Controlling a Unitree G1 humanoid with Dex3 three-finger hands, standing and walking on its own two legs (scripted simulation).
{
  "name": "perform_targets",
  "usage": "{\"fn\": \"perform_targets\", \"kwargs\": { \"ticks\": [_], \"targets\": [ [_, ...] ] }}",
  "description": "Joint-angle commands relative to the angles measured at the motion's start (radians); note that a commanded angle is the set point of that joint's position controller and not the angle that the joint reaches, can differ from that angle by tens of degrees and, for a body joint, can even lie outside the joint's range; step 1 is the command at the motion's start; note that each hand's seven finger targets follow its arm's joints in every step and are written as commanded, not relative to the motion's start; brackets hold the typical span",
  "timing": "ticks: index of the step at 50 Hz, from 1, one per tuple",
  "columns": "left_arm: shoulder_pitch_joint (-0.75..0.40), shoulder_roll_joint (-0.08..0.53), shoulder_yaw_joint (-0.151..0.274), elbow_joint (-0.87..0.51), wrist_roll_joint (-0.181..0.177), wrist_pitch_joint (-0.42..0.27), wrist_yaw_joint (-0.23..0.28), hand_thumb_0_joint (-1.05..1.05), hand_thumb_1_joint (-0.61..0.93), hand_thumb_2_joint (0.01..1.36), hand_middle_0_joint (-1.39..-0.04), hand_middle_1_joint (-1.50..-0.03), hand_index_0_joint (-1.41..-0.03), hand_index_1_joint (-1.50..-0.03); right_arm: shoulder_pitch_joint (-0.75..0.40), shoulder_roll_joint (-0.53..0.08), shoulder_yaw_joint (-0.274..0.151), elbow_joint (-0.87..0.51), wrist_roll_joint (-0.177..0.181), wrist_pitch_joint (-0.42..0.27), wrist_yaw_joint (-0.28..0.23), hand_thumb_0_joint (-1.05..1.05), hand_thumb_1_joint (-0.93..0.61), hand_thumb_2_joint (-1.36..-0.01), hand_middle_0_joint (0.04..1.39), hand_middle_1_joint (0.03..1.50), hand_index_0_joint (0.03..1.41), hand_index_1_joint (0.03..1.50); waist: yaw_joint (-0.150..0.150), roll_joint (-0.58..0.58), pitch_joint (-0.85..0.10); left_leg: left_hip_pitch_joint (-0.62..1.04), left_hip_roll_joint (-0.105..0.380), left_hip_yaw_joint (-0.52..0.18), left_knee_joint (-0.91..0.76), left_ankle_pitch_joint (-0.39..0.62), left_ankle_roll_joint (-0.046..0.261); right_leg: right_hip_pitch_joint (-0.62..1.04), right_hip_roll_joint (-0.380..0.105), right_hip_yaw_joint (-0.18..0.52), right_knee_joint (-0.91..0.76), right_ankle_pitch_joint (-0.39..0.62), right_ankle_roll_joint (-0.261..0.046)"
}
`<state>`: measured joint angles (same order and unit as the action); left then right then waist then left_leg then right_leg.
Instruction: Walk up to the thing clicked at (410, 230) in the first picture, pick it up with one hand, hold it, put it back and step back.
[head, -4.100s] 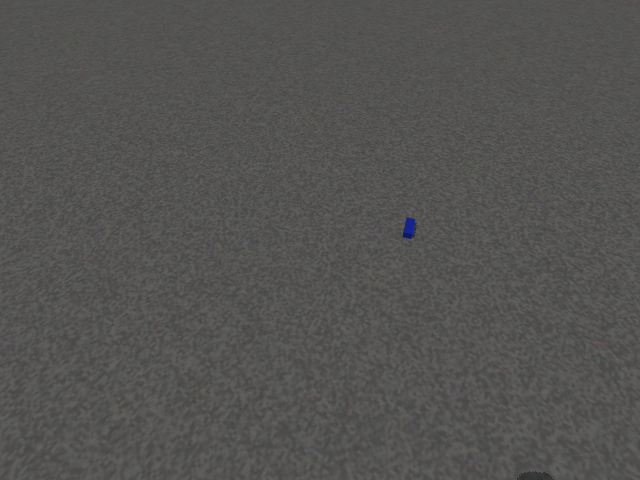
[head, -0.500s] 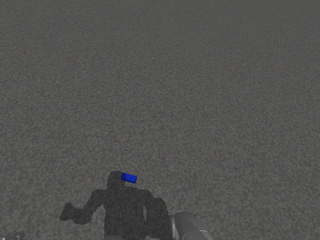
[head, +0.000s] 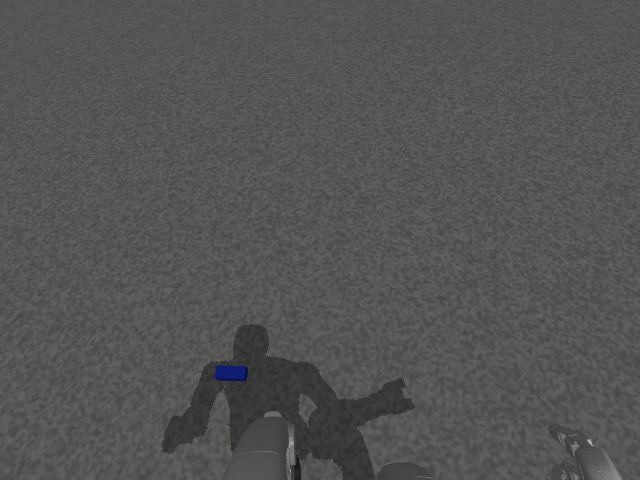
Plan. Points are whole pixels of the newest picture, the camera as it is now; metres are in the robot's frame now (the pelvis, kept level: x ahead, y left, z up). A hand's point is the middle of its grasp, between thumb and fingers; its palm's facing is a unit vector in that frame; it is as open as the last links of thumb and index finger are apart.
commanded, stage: walk up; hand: left
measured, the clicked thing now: (231, 373) +0.44 +0.35 -0.73
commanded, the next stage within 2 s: none
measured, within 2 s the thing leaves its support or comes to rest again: neither
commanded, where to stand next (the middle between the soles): +0.08 +0.03 m, yaw +1 degrees
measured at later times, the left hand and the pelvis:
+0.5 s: hand (133, 473) +0.13 +0.29 -0.13, palm faces -0.10 -0.88 -0.47, open 7.4 cm; pelvis -0.01 +0.02 -0.01, yaw -4 degrees
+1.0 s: hand out of the picture +0.03 +0.29 -0.13, palm faces -0.08 -0.92 -0.39, open 7.4 cm; pelvis -0.03 +0.03 +0.01, yaw -4 degrees
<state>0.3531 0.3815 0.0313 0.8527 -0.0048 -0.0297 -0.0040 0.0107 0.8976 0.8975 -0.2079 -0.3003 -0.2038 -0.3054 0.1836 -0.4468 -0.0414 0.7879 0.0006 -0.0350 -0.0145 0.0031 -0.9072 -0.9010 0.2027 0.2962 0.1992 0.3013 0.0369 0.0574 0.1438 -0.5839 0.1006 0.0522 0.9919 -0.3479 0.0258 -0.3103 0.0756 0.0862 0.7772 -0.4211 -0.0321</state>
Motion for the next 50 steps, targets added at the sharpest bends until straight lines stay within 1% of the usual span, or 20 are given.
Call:
{"fn": "perform_targets", "kwargs": {
  "ticks": [1, 3, 4, 5, 6, 7, 8, 11, 13, 14, 16, 19, 24, 26, 30, 33, 37, 41, 44, 50],
  "targets": [
    [-0.088, 0.286, 0.069, -0.095, -0.009, -0.040, 0.053, 0.000, 0.900, 0.900, -0.200, -0.300, -0.200, -0.300, 0.060, -0.149, -0.063, -0.028, 0.009, 0.019, -0.010, 0.000, -0.900, -0.900, 0.200, 0.300, 0.200, 0.300, -0.062, -0.185, -0.126, 0.295, -0.012, -0.047, -0.115, 0.112, 0.017, -0.168, -0.262, 0.214, -0.091, 0.762, -0.170],
    [-0.092, 0.273, 0.066, -0.103, -0.013, -0.032, 0.059, 0.000, 0.900, 0.900, -0.200, -0.300, -0.200, -0.300, 0.088, -0.162, -0.073, -0.022, -0.005, 0.013, -0.010, 0.000, -0.900, -0.900, 0.200, 0.300, 0.200, 0.300, -0.081, -0.166, -0.162, 0.382, -0.033, -0.070, -0.291, 0.298, 0.035, -0.160, -0.213, 0.175, -0.003, 0.664, -0.114],
    [-0.072, 0.247, 0.060, -0.103, -0.021, -0.030, 0.061, 0.000, 0.900, 0.900, -0.200, -0.300, -0.200, -0.300, 0.073, -0.194, -0.082, -0.027, -0.012, 0.007, -0.009, 0.000, -0.900, -0.900, 0.200, 0.300, 0.200, 0.300, -0.067, -0.090, -0.199, 0.428, 0.023, -0.148, -0.313, 0.499, 0.061, -0.157, -0.162, 0.142, 0.061, 0.604, -0.071],
    [-0.046, 0.217, 0.054, -0.099, -0.028, -0.031, 0.063, 0.000, 0.900, 0.900, -0.200, -0.300, -0.200, -0.300, 0.068, -0.235, -0.092, -0.038, -0.019, 0.004, -0.009, 0.000, -0.900, -0.900, 0.200, 0.300, 0.200, 0.300, -0.066, -0.008, -0.256, 0.466, 0.138, -0.275, -0.359, 0.584, 0.128, -0.162, -0.091, 0.098, 0.172, 0.481, -0.022],
    [0.009, 0.198, 0.046, -0.076, -0.036, -0.027, 0.071, 0.000, 0.900, 0.900, -0.200, -0.300, -0.200, -0.300, 0.013, -0.245, -0.088, -0.050, -0.001, 0.002, -0.003, 0.000, -0.900, -0.900, 0.200, 0.300, 0.200, 0.300, -0.034, 0.041, -0.302, 0.465, 0.242, -0.354, -0.366, 0.662, 0.236, -0.126, -0.047, 0.045, 0.262, 0.244, 0.010],
    [0.025, 0.211, 0.046, -0.038, -0.027, -0.022, 0.078, 0.000, 0.900, 0.900, -0.200, -0.300, -0.200, -0.300, -0.048, -0.220, -0.083, -0.051, 0.004, 0.004, -0.003, 0.000, -0.900, -0.900, 0.200, 0.300, 0.200, 0.300, -0.016, 0.054, -0.306, 0.417, 0.284, -0.375, -0.366, 0.669, 0.283, -0.067, -0.050, -0.015, 0.239, 0.028, 0.014],
    [0.011, 0.221, 0.051, -0.020, -0.018, -0.026, 0.075, 0.000, 0.900, 0.900, -0.200, -0.300, -0.200, -0.300, -0.066, -0.197, -0.076, -0.043, 0.003, 0.011, -0.001, 0.000, -0.900, -0.900, 0.200, 0.300, 0.200, 0.300, -0.004, 0.044, -0.292, 0.322, 0.261, -0.343, -0.362, 0.634, 0.259, -0.007, -0.059, -0.009, 0.181, -0.023, 0.003],
    [-0.041, 0.253, 0.071, -0.028, 0.002, -0.034, 0.057, 0.000, 0.900, 0.900, -0.200, -0.300, -0.200, -0.300, -0.069, -0.187, -0.075, -0.037, 0.005, 0.035, 0.006, 0.000, -0.900, -0.900, 0.200, 0.300, 0.200, 0.300, -0.020, -0.009, -0.247, 0.196, 0.094, -0.175, -0.278, 0.367, 0.109, 0.046, -0.111, 0.107, 0.017, 0.225, -0.053],
    [-0.064, 0.298, 0.080, -0.028, 0.006, -0.039, 0.061, 0.000, 0.900, 0.900, -0.200, -0.300, -0.200, -0.300, -0.113, -0.150, -0.058, -0.028, 0.009, 0.038, 0.008, 0.000, -0.900, -0.900, 0.200, 0.300, 0.200, 0.300, -0.006, -0.061, -0.220, 0.139, 0.003, -0.082, -0.126, 0.279, 0.022, 0.056, -0.258, 0.308, -0.127, 0.382, -0.133],
    [-0.106, 0.334, 0.083, -0.039, 0.005, -0.039, 0.066, 0.000, 0.900, 0.900, -0.200, -0.300, -0.200, -0.300, -0.127, -0.140, -0.055, -0.025, 0.007, 0.039, 0.006, 0.000, -0.900, -0.900, 0.200, 0.300, 0.200, 0.300, -0.010, -0.099, -0.207, 0.146, -0.028, -0.077, -0.088, 0.208, 0.012, 0.011, -0.311, 0.379, -0.140, 0.482, -0.190],
    [-0.154, 0.336, 0.079, -0.041, 0.011, -0.036, 0.068, 0.000, 0.900, 0.900, -0.200, -0.300, -0.200, -0.300, -0.126, -0.140, -0.064, -0.010, 0.008, 0.042, 0.008, 0.000, -0.900, -0.900, 0.200, 0.300, 0.200, 0.300, -0.029, -0.140, -0.161, 0.222, -0.038, -0.078, -0.098, 0.102, 0.027, -0.111, -0.310, 0.376, -0.149, 0.505, -0.199],
    [-0.248, 0.307, 0.074, -0.049, 0.019, -0.026, 0.064, 0.000, 0.900, 0.900, -0.200, -0.300, -0.200, -0.300, -0.050, -0.144, -0.073, 0.029, 0.004, 0.035, 0.021, 0.000, -0.900, -0.900, 0.200, 0.300, 0.200, 0.300, -0.078, -0.177, -0.169, 0.299, -0.023, -0.099, -0.197, 0.237, 0.044, -0.142, -0.237, 0.252, -0.125, 0.354, -0.115],
    [-0.210, 0.236, 0.058, -0.002, 0.015, -0.018, 0.052, 0.000, 0.900, 0.900, -0.200, -0.300, -0.200, -0.300, -0.094, -0.185, -0.075, 0.042, -0.008, 0.033, 0.031, 0.000, -0.900, -0.900, 0.200, 0.300, 0.200, 0.300, -0.049, -0.066, -0.186, 0.243, 0.087, -0.274, -0.414, 0.049, 0.130, -0.086, -0.091, 0.093, 0.005, 0.063, -0.034],
    [-0.173, 0.225, 0.058, 0.025, 0.015, -0.016, 0.048, 0.000, 0.900, 0.900, -0.200, -0.300, -0.200, -0.300, -0.124, -0.186, -0.072, 0.047, -0.015, 0.034, 0.033, 0.000, -0.900, -0.900, 0.200, 0.300, 0.200, 0.300, -0.027, -0.033, -0.151, 0.166, 0.103, -0.295, -0.478, -0.075, 0.124, -0.046, -0.077, 0.073, -0.020, -0.020, -0.040],
    [-0.179, 0.246, 0.064, 0.043, 0.022, -0.014, 0.039, 0.000, 0.900, 0.900, -0.200, -0.300, -0.200, -0.300, -0.139, -0.179, -0.070, 0.070, -0.025, 0.047, 0.039, 0.000, -0.900, -0.900, 0.200, 0.300, 0.200, 0.300, -0.033, -0.023, -0.090, 0.165, 0.020, -0.210, -0.459, -0.263, 0.045, -0.128, -0.139, 0.187, -0.209, -0.191, -0.085],
    [-0.227, 0.253, 0.065, 0.043, 0.026, -0.012, 0.039, 0.000, 0.900, 0.900, -0.200, -0.300, -0.200, -0.300, -0.111, -0.170, -0.070, 0.089, -0.027, 0.046, 0.043, 0.000, -0.900, -0.900, 0.200, 0.300, 0.200, 0.300, -0.059, -0.027, -0.098, 0.247, -0.009, -0.179, -0.431, -0.223, 0.029, -0.181, -0.161, 0.214, -0.256, -0.168, -0.084],
    [-0.220, 0.223, 0.056, 0.065, 0.021, -0.015, 0.037, 0.000, 0.900, 0.900, -0.200, -0.300, -0.200, -0.300, -0.090, -0.166, -0.067, 0.108, -0.016, 0.037, 0.041, 0.000, -0.900, -0.900, 0.200, 0.300, 0.200, 0.300, -0.055, -0.025, -0.161, 0.286, 0.041, -0.233, -0.523, -0.150, 0.058, -0.098, -0.113, 0.115, -0.203, -0.002, -0.049],
    [-0.170, 0.217, 0.055, 0.089, 0.019, -0.007, 0.030, 0.000, 0.900, 0.900, -0.200, -0.300, -0.200, -0.300, -0.110, -0.181, -0.071, 0.111, -0.023, 0.043, 0.039, 0.000, -0.900, -0.900, 0.200, 0.300, 0.200, 0.300, -0.039, -0.029, -0.156, 0.287, 0.055, -0.234, -0.578, -0.241, 0.058, -0.104, -0.097, 0.094, -0.227, -0.119, -0.051],
    [-0.150, 0.214, 0.056, 0.110, 0.020, -0.006, 0.028, 0.000, 0.900, 0.900, -0.200, -0.300, -0.200, -0.300, -0.121, -0.169, -0.068, 0.118, -0.022, 0.052, 0.042, 0.000, -0.900, -0.900, 0.200, 0.300, 0.200, 0.300, -0.034, -0.016, -0.113, 0.259, 0.042, -0.217, -0.570, -0.257, 0.041, -0.110, -0.107, 0.113, -0.279, -0.142, -0.058],
    [-0.229, 0.227, 0.054, 0.099, 0.025, -0.015, 0.032, 0.000, 0.900, 0.900, -0.200, -0.300, -0.200, -0.300, -0.097, -0.130, -0.060, 0.144, -0.014, 0.049, 0.043, 0.000, -0.900, -0.900, 0.200, 0.300, 0.200, 0.300, -0.074, -0.088, -0.127, 0.353, -0.017, -0.151, -0.478, -0.097, 0.012, -0.166, -0.171, 0.205, -0.368, -0.061, -0.065]
  ]
}}
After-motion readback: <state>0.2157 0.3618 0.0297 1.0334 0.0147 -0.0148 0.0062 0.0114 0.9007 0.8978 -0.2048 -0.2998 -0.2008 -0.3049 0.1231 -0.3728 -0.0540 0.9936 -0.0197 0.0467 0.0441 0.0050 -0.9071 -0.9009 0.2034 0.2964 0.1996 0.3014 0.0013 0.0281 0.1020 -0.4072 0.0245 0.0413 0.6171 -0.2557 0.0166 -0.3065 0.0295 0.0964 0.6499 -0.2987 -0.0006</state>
